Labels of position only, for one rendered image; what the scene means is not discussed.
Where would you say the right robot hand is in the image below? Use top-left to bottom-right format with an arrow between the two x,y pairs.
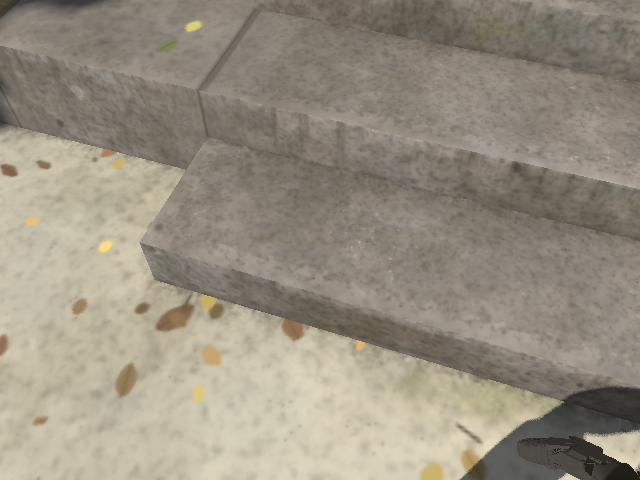
517,436 -> 640,480

